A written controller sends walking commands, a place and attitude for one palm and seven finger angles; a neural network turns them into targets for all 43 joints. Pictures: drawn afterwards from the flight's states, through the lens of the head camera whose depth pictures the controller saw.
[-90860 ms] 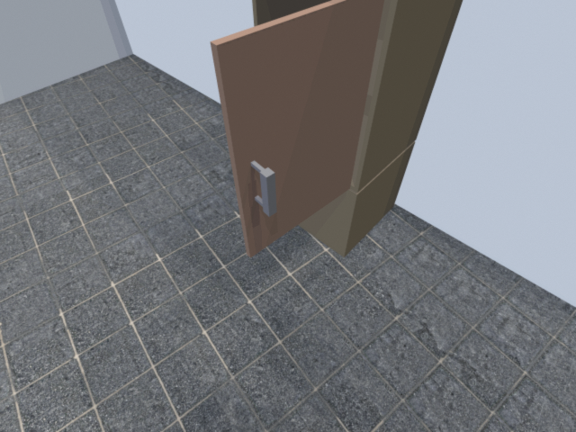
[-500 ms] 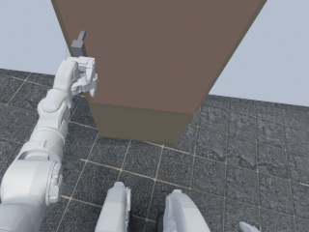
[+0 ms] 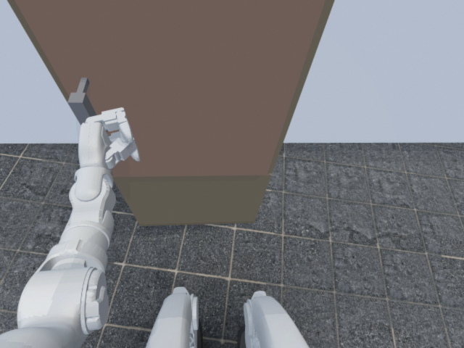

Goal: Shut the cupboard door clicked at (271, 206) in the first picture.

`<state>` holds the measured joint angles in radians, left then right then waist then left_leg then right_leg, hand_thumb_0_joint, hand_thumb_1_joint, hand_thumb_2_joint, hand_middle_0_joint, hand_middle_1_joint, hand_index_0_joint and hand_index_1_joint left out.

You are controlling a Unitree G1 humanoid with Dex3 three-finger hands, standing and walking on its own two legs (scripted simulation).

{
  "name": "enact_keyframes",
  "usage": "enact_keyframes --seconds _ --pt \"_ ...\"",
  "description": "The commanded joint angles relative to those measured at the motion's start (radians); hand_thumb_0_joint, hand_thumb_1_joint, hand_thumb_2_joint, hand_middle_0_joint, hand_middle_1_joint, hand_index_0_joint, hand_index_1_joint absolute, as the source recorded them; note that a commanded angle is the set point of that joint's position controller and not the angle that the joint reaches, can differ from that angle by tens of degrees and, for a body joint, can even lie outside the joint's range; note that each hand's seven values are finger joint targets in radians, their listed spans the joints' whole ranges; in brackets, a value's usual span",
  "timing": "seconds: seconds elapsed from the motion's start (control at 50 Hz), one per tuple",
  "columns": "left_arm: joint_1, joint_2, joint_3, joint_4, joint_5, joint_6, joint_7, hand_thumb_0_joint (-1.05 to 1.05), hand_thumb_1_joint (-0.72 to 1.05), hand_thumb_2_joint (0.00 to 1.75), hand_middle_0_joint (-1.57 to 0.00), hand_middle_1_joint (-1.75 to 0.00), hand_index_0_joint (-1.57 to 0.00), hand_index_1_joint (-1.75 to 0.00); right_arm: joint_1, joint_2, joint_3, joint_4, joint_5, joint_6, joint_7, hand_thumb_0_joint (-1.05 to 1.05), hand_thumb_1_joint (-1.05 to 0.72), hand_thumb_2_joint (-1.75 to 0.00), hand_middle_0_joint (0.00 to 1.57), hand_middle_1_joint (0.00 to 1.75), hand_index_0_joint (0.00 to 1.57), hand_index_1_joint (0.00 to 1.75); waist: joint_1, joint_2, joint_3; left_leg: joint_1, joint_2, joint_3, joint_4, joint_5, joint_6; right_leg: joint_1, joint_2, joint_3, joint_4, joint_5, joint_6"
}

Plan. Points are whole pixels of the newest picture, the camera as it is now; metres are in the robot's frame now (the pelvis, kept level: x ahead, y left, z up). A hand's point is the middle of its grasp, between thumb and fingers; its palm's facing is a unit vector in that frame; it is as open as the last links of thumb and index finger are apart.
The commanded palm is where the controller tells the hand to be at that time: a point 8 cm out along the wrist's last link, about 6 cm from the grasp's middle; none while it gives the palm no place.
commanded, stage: pull the fist back off the door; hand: left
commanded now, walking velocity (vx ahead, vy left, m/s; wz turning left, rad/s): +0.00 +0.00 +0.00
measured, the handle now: (93, 115) +0.52 +0.24 +0.05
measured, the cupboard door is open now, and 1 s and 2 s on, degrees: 0 0 0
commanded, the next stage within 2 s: draw the hand back to the body in 0.36 s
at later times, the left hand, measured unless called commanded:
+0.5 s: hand (120, 177) +0.40 +0.18 +0.04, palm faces +0.09 -1.00 +0.01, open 3.1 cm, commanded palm +0.37 +0.22 +0.06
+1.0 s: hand (59, 181) +0.32 +0.21 +0.15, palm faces +0.09 -0.99 -0.05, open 3.1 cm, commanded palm +0.29 +0.26 +0.17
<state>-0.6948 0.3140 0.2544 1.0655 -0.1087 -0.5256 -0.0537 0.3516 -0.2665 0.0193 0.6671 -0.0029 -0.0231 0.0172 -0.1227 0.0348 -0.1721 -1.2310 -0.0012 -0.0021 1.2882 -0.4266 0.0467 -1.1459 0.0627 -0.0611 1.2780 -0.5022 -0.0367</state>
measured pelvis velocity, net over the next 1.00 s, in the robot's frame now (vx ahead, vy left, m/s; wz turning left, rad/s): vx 0.06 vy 0.00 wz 0.03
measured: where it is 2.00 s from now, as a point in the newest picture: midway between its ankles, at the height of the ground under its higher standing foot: outside the picture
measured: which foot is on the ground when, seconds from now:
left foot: down 0.00-1.00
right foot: down 0.00-1.00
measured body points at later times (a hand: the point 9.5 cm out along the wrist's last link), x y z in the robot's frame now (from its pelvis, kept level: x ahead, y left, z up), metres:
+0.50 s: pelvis +0.06 +0.00 +0.02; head +0.16 +0.02 +0.46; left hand +0.38 +0.23 +0.04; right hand +0.25 -0.25 -0.07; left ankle +0.09 +0.09 -0.61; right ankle +0.06 -0.10 -0.61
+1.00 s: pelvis +0.06 +0.00 +0.07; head +0.08 +0.00 +0.52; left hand +0.31 +0.26 +0.16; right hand +0.22 -0.24 -0.01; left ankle +0.09 +0.09 -0.61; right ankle +0.06 -0.10 -0.61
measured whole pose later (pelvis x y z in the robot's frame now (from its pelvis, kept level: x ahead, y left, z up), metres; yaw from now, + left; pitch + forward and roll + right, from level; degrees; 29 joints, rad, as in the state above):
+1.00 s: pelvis +0.06 +0.00 +0.07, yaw +2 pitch +9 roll -2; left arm 0.16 0.27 0.17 0.11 -0.27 -0.31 -0.17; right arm 0.27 -0.25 0.03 0.54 0.06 -0.04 -0.06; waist -0.01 0.04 -0.13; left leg -0.71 -0.01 -0.02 0.97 -0.42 0.04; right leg -0.61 0.06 -0.05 0.92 -0.47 -0.04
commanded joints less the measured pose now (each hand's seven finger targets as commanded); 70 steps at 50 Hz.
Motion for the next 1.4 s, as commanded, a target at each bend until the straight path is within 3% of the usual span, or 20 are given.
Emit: enact_keyframes --seconds 0.0,0.08,0.16,0.24,0.32,0.46,0.54,0.6,0.7,0.88,0.96,0.98,1.0,1.04,1.06,1.12,1.16,1.28,1.34,1.38 --pt "-0.168 0.18 0.063 -0.31 -0.033 -0.072 0.008 0.0 0.9 0.9 -1.3 -1.5 -1.3 -1.5 0.0 -0.155 -0.064 -0.155 0.005 -0.016 -0.009 0.0 -0.9 -0.9 0.2 0.3 0.2 0.3 0.067 -0.021 -0.368 0.292 0.0 -0.053 -0.219 -0.135 -0.012 0.225 -0.03 0.103 -0.283 -0.106 0.009" --pt "-0.056 0.161 0.047 -0.488 -0.05 -0.085 0.006 0.0 0.9 0.9 -1.3 -1.5 -1.3 -1.5 -0.009 -0.144 -0.072 -0.173 0.01 -0.001 -0.015 0.0 -0.9 -0.9 0.2 0.3 0.2 0.3 0.066 -0.045 -0.388 0.334 0.004 -0.032 -0.207 0.012 -0.006 0.308 -0.026 0.107 -0.287 0.048 0.017" --pt "0.084 0.083 -0.021 -0.678 -0.067 -0.108 -0.008 0.0 0.9 0.9 -1.3 -1.5 -1.3 -1.5 -0.02 -0.136 -0.083 -0.173 0.012 -0.01 -0.02 0.0 -0.9 -0.9 0.2 0.3 0.2 0.3 0.07 0.03 -0.452 0.498 0.014 -0.042 -0.206 0.199 -0.017 0.312 -0.02 0.069 -0.24 0.27 0.013" --pt "0.275 -0.005 -0.099 -0.71 -0.088 -0.082 -0.039 0.0 0.9 0.9 -1.3 -1.5 -1.3 -1.5 -0.042 -0.13 -0.087 -0.171 0.016 -0.015 -0.022 0.0 -0.9 -0.9 0.2 0.3 0.2 0.3 0.061 0.005 -0.372 0.519 0.015 -0.041 -0.202 0.256 -0.017 0.295 -0.022 0.057 -0.246 0.336 0.017" --pt "0.284 0.006 -0.103 -0.728 -0.089 -0.047 -0.055 0.0 0.9 0.9 -1.3 -1.5 -1.3 -1.5 -0.056 -0.13 -0.086 -0.173 0.018 -0.01 -0.03 0.0 -0.9 -0.9 0.2 0.3 0.2 0.3 0.055 -0.001 -0.308 0.494 0.01 -0.047 -0.193 0.259 -0.015 0.28 -0.023 0.055 -0.241 0.353 0.014" --pt "0.306 0.014 -0.082 -0.844 -0.086 -0.073 -0.04 0.0 0.9 0.9 -1.3 -1.5 -1.3 -1.5 -0.094 -0.115 -0.083 -0.186 0.006 -0.013 -0.03 0.0 -0.9 -0.9 0.2 0.3 0.2 0.3 0.085 0.055 -0.421 0.588 0.012 -0.063 -0.166 0.398 -0.031 0.286 -0.024 0.044 -0.192 0.428 0.007" --pt "0.468 0.058 -0.067 -1.04 -0.093 -0.033 -0.044 0.0 0.9 0.9 -1.3 -1.5 -1.3 -1.5 -0.103 -0.113 -0.082 -0.232 0.019 -0.013 -0.027 0.0 -0.9 -0.9 0.2 0.3 0.2 0.3 0.13 0.115 -0.52 0.741 0.019 -0.07 -0.226 0.513 -0.039 0.379 -0.017 0.037 -0.231 0.464 0.004" --pt "0.557 0.033 -0.095 -1.073 -0.11 0.051 -0.056 0.0 0.9 0.9 -1.3 -1.5 -1.3 -1.5 -0.112 -0.106 -0.072 -0.257 0.033 -0.005 -0.031 0.0 -0.9 -0.9 0.2 0.3 0.2 0.3 0.12 0.063 -0.416 0.712 0.015 -0.061 -0.291 0.433 -0.031 0.44 -0.01 0.031 -0.3 0.435 0.01" --pt "0.628 0.03 -0.065 -1.007 -0.151 0.156 -0.069 0.0 0.9 0.9 -1.3 -1.5 -1.3 -1.5 -0.133 -0.105 -0.054 -0.283 0.048 -0.006 -0.055 0.0 -0.9 -0.9 0.2 0.3 0.2 0.3 0.096 -0.101 -0.188 0.569 0.001 -0.039 -0.37 0.189 -0.013 0.506 -0.017 0.042 -0.414 0.313 0.023" --pt "0.618 0.113 -0.016 -1.182 -0.175 0.115 -0.107 0.0 0.9 0.9 -1.27 -1.47 -1.27 -1.47 -0.171 -0.099 -0.034 -0.294 0.053 -0.066 -0.08 0.0 -0.9 -0.9 0.2 0.3 0.2 0.3 0.111 0.039 -0.172 0.686 -0.005 -0.043 -0.461 0.117 -0.01 0.569 -0.023 0.065 -0.506 0.182 0.011" --pt "0.711 0.13 0.007 -1.221 -0.196 0.16 -0.121 0.0 0.9 0.9 -1.16 -1.35 -1.16 -1.35 -0.18 -0.097 -0.025 -0.303 0.064 -0.092 -0.082 0.0 -0.9 -0.9 0.2 0.3 0.2 0.3 0.128 0.069 -0.133 0.722 -0.003 -0.053 -0.518 0.105 -0.014 0.605 -0.02 0.05 -0.539 0.169 0.007" --pt "0.712 0.245 0.012 -1.222 -0.049 0.227 -0.004 0.0 0.9 0.9 -1.13 -1.32 -1.13 -1.32 -0.213 -0.084 -0.04 -0.305 0.063 -0.06 -0.099 0.0 -0.9 -0.9 0.2 0.3 0.2 0.3 0.161 0.067 -0.142 0.758 -0.002 -0.058 -0.557 0.088 -0.009 0.625 -0.059 0.125 -0.616 0.149 -0.003" --pt "0.763 0.17 -0.027 -1.25 -0.037 0.271 0.051 0.0 0.9 0.9 -1.11 -1.29 -1.11 -1.29 -0.211 -0.069 -0.03 -0.323 0.061 -0.046 -0.108 0.0 -0.9 -0.9 0.2 0.3 0.2 0.3 0.137 0.044 -0.091 0.758 0.001 -0.052 -0.577 0.077 -0.008 0.636 -0.068 0.122 -0.643 0.125 0.006" --pt "0.825 0.146 -0.044 -1.286 -0.015 0.32 0.098 0.0 0.9 0.9 -1.05 -1.23 -1.05 -1.23 -0.217 -0.069 -0.027 -0.327 0.063 -0.038 -0.114 0.0 -0.9 -0.9 0.2 0.3 0.2 0.3 0.137 0.025 -0.04 0.78 0.008 -0.052 -0.603 0.08 -0.007 0.653 -0.067 0.107 -0.669 0.126 0.008" --pt "0.835 0.144 -0.052 -1.311 -0.008 0.337 0.114 0.0 0.9 0.9 -1.02 -1.2 -1.02 -1.2 -0.222 -0.07 -0.023 -0.325 0.062 -0.032 -0.116 0.0 -0.9 -0.9 0.2 0.3 0.2 0.3 0.136 0.042 -0.023 0.803 0.011 -0.054 -0.624 0.08 -0.007 0.666 -0.066 0.098 -0.681 0.132 0.007" --pt "0.876 0.181 -0.009 -1.324 0.002 0.375 0.15 0.0 0.9 0.9 -0.94 -1.11 -0.94 -1.11 -0.234 -0.077 -0.021 -0.317 0.058 -0.027 -0.125 0.0 -0.9 -0.9 0.2 0.3 0.2 0.3 0.139 -0.035 0.022 0.839 0.014 -0.052 -0.67 0.104 -0.003 0.724 -0.064 0.088 -0.733 0.154 0.01" --pt "0.842 0.179 -0.011 -1.362 0.009 0.388 0.164 0.0 0.9 0.9 -0.89 -1.05 -0.89 -1.05 -0.243 -0.076 -0.016 -0.313 0.055 -0.03 -0.128 0.0 -0.9 -0.9 0.2 0.3 0.2 0.3 0.134 -0.037 0.023 0.89 0.012 -0.047 -0.697 0.116 -0.002 0.75 -0.068 0.087 -0.759 0.161 0.013" --pt "0.854 0.194 0.016 -1.505 0.028 0.414 0.188 0.0 0.9 0.9 -0.72 -0.87 -0.72 -0.87 -0.258 -0.069 -0.004 -0.289 0.048 -0.069 -0.125 0.0 -0.9 -0.9 0.2 0.3 0.2 0.3 0.148 0.071 0.006 1.04 0.024 -0.074 -0.79 0.215 -0.012 0.84 -0.06 0.059 -0.793 0.285 0.005" --pt "0.922 0.191 0.034 -1.542 0.028 0.425 0.19 0.0 0.9 0.9 -0.64 -0.78 -0.64 -0.78 -0.261 -0.067 0.001 -0.274 0.043 -0.089 -0.116 0.0 -0.9 -0.9 0.2 0.3 0.2 0.3 0.158 0.084 0.031 1.068 0.028 -0.084 -0.824 0.277 -0.02 0.886 -0.058 0.052 -0.816 0.331 0.002" --pt "0.951 0.193 0.053 -1.558 0.027 0.43 0.187 0.0 0.9 0.9 -0.58 -0.72 -0.58 -0.72 -0.263 -0.066 -0.001 -0.265 0.039 -0.094 -0.109 0.0 -0.9 -0.9 0.2 0.3 0.2 0.3 0.16 0.04 0.059 1.076 0.032 -0.08 -0.84 0.31 -0.024 0.9 -0.057 0.046 -0.83 0.355 0.005"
